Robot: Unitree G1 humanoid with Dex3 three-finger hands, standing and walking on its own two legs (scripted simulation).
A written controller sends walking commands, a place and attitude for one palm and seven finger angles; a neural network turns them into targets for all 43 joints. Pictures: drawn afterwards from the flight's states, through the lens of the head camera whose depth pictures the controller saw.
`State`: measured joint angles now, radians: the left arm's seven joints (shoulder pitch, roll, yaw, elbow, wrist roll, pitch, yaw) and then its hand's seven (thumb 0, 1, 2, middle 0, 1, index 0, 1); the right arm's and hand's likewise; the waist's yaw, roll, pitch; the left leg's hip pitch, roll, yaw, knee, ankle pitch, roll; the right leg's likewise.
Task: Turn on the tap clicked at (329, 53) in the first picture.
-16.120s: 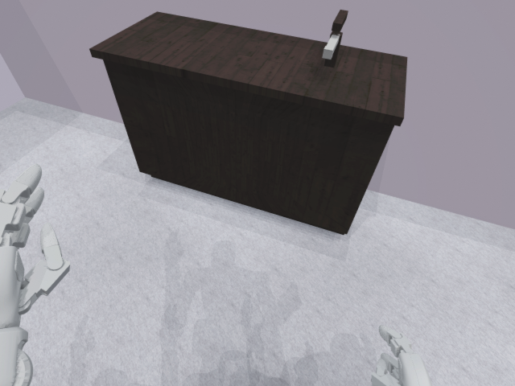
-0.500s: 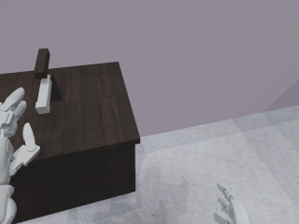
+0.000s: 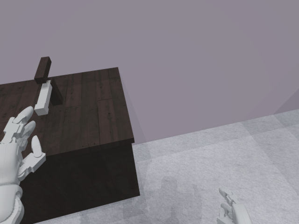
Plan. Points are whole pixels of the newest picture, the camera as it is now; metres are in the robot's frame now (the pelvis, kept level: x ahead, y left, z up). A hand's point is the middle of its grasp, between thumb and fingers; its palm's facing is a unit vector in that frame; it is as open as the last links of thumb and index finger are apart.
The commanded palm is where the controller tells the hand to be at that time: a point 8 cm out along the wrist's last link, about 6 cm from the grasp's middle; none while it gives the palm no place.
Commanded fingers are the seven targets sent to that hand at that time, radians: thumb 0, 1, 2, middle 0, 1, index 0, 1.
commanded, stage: turn the palm inward beside the body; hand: left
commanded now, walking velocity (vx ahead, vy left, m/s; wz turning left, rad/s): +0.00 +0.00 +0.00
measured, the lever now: (41, 109) +0.41 +0.38 +0.08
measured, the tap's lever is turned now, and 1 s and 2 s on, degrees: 0 0 0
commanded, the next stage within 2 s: reach beside the lever's end, fingers flat in 1.88 s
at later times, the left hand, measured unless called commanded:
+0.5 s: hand (43, 153) +0.22 +0.25 +0.15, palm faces +0.48 -0.84 -0.26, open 7.5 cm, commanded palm +0.17 +0.28 +0.16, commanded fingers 0.00 0.90 0.90 -0.20 -0.30 -0.20 -0.30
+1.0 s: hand (40, 167) +0.20 +0.25 +0.13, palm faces +0.47 -0.86 -0.18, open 7.5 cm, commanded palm +0.14 +0.28 +0.15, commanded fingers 0.00 0.90 0.90 -0.20 -0.30 -0.20 -0.30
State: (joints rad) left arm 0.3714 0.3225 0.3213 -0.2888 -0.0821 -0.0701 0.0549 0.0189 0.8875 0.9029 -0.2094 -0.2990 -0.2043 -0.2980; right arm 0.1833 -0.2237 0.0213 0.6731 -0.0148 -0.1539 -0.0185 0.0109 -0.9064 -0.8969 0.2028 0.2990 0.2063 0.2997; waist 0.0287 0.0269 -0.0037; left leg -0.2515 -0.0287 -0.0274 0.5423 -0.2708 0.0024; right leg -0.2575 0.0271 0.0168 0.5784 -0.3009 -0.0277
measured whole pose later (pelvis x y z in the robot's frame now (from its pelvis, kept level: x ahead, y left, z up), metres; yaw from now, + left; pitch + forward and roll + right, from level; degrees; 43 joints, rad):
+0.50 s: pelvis +0.03 -0.02 -0.01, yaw +2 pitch +2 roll +1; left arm 0.44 0.29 0.37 -0.38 -0.18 -0.13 0.05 0.02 0.89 0.90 -0.21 -0.30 -0.21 -0.30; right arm 0.19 -0.24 -0.01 0.68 0.01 -0.21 -0.05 0.01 -0.91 -0.90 0.20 0.30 0.20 0.30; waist 0.07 0.02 -0.06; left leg -0.33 -0.01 -0.07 0.64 -0.36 -0.03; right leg -0.31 0.05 -0.03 0.65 -0.39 -0.06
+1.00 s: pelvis +0.01 +0.00 -0.01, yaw +2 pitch +1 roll +0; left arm 0.48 0.23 0.25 -0.45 -0.17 0.01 0.13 0.02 0.89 0.90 -0.21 -0.30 -0.20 -0.30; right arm 0.19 -0.21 0.03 0.66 0.00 -0.23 -0.07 0.01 -0.91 -0.90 0.20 0.30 0.21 0.30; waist 0.07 0.04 -0.06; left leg -0.33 -0.03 -0.06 0.66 -0.34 0.01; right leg -0.30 0.02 -0.02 0.65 -0.35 -0.03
